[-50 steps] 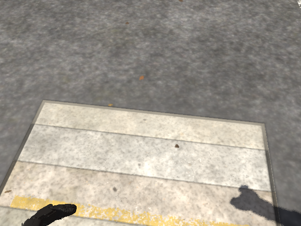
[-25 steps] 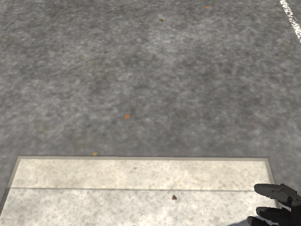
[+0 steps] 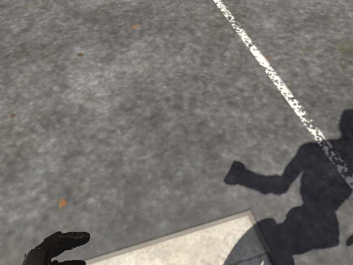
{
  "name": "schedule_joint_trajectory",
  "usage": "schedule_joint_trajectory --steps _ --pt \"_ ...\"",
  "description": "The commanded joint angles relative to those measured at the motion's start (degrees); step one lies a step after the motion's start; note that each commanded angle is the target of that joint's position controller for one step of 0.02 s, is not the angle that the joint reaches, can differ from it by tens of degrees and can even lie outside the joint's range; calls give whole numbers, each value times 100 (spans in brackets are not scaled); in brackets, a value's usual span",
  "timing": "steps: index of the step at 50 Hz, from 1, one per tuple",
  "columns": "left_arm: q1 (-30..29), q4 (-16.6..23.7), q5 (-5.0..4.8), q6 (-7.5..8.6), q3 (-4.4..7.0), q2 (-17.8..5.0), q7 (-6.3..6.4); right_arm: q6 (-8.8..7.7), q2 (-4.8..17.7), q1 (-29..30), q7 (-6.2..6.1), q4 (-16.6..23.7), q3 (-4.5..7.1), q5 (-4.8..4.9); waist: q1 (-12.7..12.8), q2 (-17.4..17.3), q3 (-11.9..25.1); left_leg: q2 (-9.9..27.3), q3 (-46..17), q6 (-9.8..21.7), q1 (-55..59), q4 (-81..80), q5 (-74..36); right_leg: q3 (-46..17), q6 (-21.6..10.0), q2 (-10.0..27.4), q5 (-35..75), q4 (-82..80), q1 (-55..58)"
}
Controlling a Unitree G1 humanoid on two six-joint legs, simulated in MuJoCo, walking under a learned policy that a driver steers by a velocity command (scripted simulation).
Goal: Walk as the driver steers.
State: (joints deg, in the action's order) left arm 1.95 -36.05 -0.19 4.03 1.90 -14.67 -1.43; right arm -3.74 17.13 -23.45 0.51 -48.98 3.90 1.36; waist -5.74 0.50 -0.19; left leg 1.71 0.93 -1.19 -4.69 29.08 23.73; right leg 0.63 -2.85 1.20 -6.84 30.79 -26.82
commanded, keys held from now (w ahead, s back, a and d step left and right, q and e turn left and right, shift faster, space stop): w+q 0.52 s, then no key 0.48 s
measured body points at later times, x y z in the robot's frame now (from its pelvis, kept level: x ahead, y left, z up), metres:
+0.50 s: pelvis +0.25 +0.03 +0.00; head +0.28 +0.04 +0.44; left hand +0.20 +0.31 -0.13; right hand +0.51 -0.15 -0.09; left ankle +0.36 +0.16 -0.72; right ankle +0.10 -0.11 -0.72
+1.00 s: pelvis +0.44 +0.08 +0.01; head +0.46 +0.09 +0.46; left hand +0.49 +0.38 -0.10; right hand +0.65 -0.12 -0.11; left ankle +0.36 +0.15 -0.73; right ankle +0.57 -0.01 -0.73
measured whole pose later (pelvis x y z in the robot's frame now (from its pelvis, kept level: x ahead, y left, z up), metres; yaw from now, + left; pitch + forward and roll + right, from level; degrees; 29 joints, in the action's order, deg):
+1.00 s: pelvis +0.44 +0.08 +0.01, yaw +21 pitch +2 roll +2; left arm 8.8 -44.5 1.1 3.0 2.4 -14.6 0.2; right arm -1.3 14.6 -10.8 -0.1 -45.4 2.1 -0.4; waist -0.7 1.7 -0.4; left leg -5.4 -1.0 3.2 -10.2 27.4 18.7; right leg -1.4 0.5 2.6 -3.7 29.6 -24.1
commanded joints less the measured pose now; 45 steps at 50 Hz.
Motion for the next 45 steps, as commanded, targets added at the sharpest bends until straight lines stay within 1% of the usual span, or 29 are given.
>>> schedule_joint_trajectory --steps 1,2,3,4,5,6,8,11,13,15,18,21,23,24,25,26,27,28,29,30,31,32,33,35,36,38,40,43,45 --pt "2450 -143 51 -31 530 -1535 106 -232 209 -30 -28 598 -102 -43 1282 1588 2108 -312 -415 154 -3773 3891 966 -3940 -1533 2341 -700 -1065 4841" --pt "2256 -155 9 -18 416 -1187 90 -249 717 272 -17 611 51 81 1308 938 1392 -19 -746 193 -4257 4426 726 -3481 -1339 2163 -1224 -1210 4256" --pt "1914 -129 2 -5 338 -970 83 -228 722 596 -11 699 57 108 1158 736 862 215 -627 241 -4302 4356 232 -2715 -1129 1930 -1260 -1330 3564" --pt "1521 -130 30 23 273 -784 55 -175 645 745 -28 710 56 43 961 525 466 395 -552 221 -4113 4084 -192 -2190 -1014 1677 -1042 -1563 2853" --pt "1249 -132 59 73 230 -621 35 -92 604 706 -49 687 86 -8 765 627 236 532 -610 198 -3840 3848 -507 -1781 -924 1501 -724 -1784 2335" --pt "1094 -163 85 126 231 -579 20 -7 497 573 -52 640 78 3 615 711 130 586 -641 165 -3525 3770 -732 -1466 -877 1403 -465 -1985 1941" --pt "1031 -266 108 229 269 -592 30 98 333 537 -64 620 65 15 499 557 45 549 -706 90 -3452 3688 -1147 -932 -884 1357 208 -2219 1709" --pt "1186 -473 139 267 323 -676 103 122 261 855 -64 731 71 -12 526 296 -58 489 -872 17 -3791 3109 -1881 -309 -844 1336 1036 -2269 1923" --pt "1210 -554 120 251 337 -729 145 104 196 1095 -5 802 48 -20 581 273 -112 450 -763 40 -3725 2448 -2466 106 -733 1238 1202 -2293 2015" --pt "1300 -632 90 228 360 -816 181 97 121 1492 70 929 5 -33 735 232 -246 417 -510 85 -3584 1819 -2851 400 -653 1216 1176 -2351 2068" --pt "1640 -819 36 147 411 -960 214 98 24 2083 179 1208 -59 -28 981 133 -483 395 -273 217 -3733 1204 -2808 605 -621 1403 1227 -2293 2561" --pt "1800 -948 -43 13 457 -1075 228 102 68 2415 289 1487 -59 -15 1034 180 -551 297 2 408 -3829 850 -2176 776 -530 1566 1856 -1933 3183" --pt "1714 -938 -76 -64 495 -1233 265 120 203 2289 336 1588 10 -21 846 378 -305 -12 360 613 -3244 761 -1578 970 -404 1563 3619 -1321 3349" --pt "1678 -924 -91 -105 519 -1329 297 141 326 1999 335 1568 80 -25 650 520 -56 -237 537 731 -2746 778 -1271 1044 -340 1539 4618 -787 3384" --pt "1602 -909 -100 -151 530 -1392 323 155 538 1332 315 1433 204 -11 257 536 313 -472 626 893 -1849 580 -1249 1141 -242 1436 5131 133 3219" --pt "1555 -873 -109 -146 494 -1336 350 177 888 395 227 1200 397 -6 -234 355 789 -589 429 1124 -311 175 -1657 1251 -33 1194 4577 1444 2456" --pt "1780 -672 82 -61 322 -790 326 217 1446 -87 83 1095 525 -43 -148 -810 1287 704 -1613 1660 1640 139 -2425 1214 281 630 991 3475 396" --pt "2042 -483 74 145 151 -477 234 142 1618 232 91 1344 465 -115 269 -1475 2186 2025 -4642 2749 2683 -702 -2836 88 529 -445 -2879 5112 -1140" --pt "1505 -498 -126 255 295 -1032 161 111 1087 287 113 1366 315 -155 -74 -573 2107 1877 -3830 2431 2469 -783 -3700 -621 471 -42 -2571 5235 -1446" --pt "1279 -427 -214 282 267 -976 152 76 829 514 111 1314 235 -156 76 -453 1387 1656 -2741 2178 1708 -638 -4606 -498 408 196 -2213 4895 -1483" --pt "1219 -490 -108 263 259 -886 209 59 666 839 112 1299 189 -96 316 -9 896 1344 -2085 1891 891 -652 -4843 -403 416 437 -1929 4403 -1341" --pt "1198 -518 -14 197 306 -948 246 58 476 1116 93 1335 127 -75 483 -93 655 1147 -1717 1751 277 -795 -4922 -374 434 560 -1762 4035 -1075" --pt "1305 -547 -10 97 319 -940 247 55 473 1250 80 1369 105 -142 642 -230 579 1054 -1522 1694 -247 -960 -5109 -379 453 587 -1591 3926 -669" --pt "1562 -638 25 -53 285 -749 282 1 585 1346 64 1282 129 -186 818 -272 601 958 -1168 1732 -682 -1134 -5704 -287 582 516 -1276 3540 -369" --pt "1563 -648 48 -88 270 -690 306 -20 626 1341 47 1224 136 -197 836 -297 610 905 -1002 1716 -752 -1169 -5883 -267 626 481 -1063 3268 -358" --pt "1367 -606 72 -113 230 -585 325 10 600 1363 -14 1117 115 -176 803 -401 629 762 -709 1589 -723 -1159 -5909 -244 674 442 -571 2587 -380" --pt "1083 -568 63 -108 189 -510 298 80 569 1376 -69 1032 90 -160 694 -507 656 613 -494 1423 -653 -1128 -5588 -220 672 408 21 1844 -233" --pt "700 -505 23 -85 179 -536 233 163 574 1232 -99 856 66 -180 485 -530 642 680 -566 1351 -462 -1071 -5071 -228 642 311 543 1005 12" --pt "577 -474 33 -83 197 -593 201 196 532 1214 -84 739 36 -191 443 -570 558 811 -751 1357 -336 -918 -4782 -272 571 263 362 670 101"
